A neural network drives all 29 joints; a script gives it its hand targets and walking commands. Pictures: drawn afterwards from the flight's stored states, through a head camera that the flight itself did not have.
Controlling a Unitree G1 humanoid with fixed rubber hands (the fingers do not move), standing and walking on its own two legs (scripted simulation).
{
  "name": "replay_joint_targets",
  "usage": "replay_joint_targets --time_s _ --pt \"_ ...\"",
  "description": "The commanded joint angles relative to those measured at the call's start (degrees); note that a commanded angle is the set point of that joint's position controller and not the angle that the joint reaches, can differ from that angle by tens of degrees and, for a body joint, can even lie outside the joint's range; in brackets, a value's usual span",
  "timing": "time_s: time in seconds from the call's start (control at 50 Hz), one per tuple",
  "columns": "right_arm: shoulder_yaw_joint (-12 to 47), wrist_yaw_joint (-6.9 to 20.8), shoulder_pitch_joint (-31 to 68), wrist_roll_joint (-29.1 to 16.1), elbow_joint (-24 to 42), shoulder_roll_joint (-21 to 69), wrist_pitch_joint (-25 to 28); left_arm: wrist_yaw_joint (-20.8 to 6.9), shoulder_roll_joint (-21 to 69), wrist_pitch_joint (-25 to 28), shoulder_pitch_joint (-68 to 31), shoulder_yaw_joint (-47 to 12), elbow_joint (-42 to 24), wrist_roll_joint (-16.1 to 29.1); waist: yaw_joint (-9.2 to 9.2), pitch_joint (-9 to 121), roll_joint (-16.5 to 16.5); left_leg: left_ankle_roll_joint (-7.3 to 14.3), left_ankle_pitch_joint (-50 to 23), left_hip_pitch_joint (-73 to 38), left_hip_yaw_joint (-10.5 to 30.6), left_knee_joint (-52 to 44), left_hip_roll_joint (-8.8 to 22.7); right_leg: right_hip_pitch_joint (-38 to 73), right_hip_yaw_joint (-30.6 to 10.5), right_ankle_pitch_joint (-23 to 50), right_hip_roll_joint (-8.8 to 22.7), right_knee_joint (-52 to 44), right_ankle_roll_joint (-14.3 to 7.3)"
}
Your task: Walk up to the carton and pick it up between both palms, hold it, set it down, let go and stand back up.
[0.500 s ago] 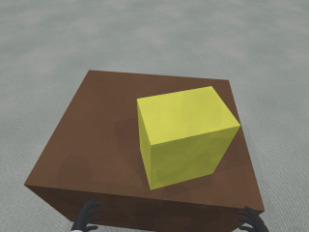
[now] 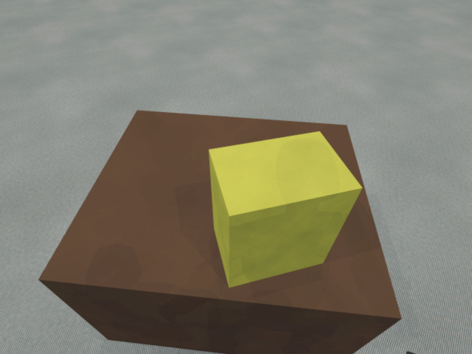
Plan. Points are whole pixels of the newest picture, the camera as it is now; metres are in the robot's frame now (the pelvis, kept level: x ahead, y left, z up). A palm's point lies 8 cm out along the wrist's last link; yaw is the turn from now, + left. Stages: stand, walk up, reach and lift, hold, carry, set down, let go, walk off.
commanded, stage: stand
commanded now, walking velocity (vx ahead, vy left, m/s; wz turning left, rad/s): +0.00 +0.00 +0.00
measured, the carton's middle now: (272, 212) +0.43 -0.01 -0.07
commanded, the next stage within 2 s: none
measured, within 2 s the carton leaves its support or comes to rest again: neither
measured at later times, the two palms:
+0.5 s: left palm out of the picture +0.01 +0.28 -0.14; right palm out of the picture +0.11 -0.28 -0.10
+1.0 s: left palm out of the picture +0.01 +0.28 -0.14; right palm out of the picture +0.11 -0.28 -0.10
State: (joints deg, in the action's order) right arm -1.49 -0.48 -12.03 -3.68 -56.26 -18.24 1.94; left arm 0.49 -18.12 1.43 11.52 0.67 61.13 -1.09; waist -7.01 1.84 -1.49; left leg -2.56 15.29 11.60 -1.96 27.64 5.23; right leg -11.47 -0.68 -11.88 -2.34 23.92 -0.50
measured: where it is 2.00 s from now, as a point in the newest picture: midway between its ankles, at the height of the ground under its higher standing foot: outside the picture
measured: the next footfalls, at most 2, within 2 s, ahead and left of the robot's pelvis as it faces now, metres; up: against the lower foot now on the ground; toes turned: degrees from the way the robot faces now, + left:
none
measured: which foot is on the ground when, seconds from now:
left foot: down 0.00-1.00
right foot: down 0.00-1.00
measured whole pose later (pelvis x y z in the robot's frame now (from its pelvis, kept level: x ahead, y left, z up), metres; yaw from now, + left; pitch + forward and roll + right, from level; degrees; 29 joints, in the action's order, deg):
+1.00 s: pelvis +0.00 +0.00 +0.00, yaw +0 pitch -1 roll -1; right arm -1.5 -0.5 -11.4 -3.7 -56.3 -18.2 1.6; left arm 0.5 -18.2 1.6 11.2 0.7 64.4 -1.1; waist -7.0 1.8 -1.4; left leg -2.6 15.2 11.6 -2.0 27.6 5.2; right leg -11.5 -0.7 -11.8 -2.3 23.9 -0.5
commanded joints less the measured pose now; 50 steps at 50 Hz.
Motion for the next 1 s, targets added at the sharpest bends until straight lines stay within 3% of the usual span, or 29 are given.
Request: replay_joint_targets --time_s 0.0,0.98 --pt "-2.11 -0.33 2.01 5.48 4.65 -11.90 -0.22 -0.24 -13.01 1.24 -3.80 1.26 -2.14 -0.69 6.27 -4.02 2.67 5.48 -7.31 -0.22 5.24 -6.90 2.11 0.89 -6.10 4.68 7.96 -4.77 -1.21" --pt "-1.98 -0.57 3.41 4.76 3.44 -12.35 -0.41 -0.30 -13.50 1.23 -3.63 1.35 1.42 0.02 6.71 -5.49 6.31 4.91 -7.32 -1.03 5.18 -7.89 2.60 0.44 -6.35 6.37 8.25 -5.78 -2.06"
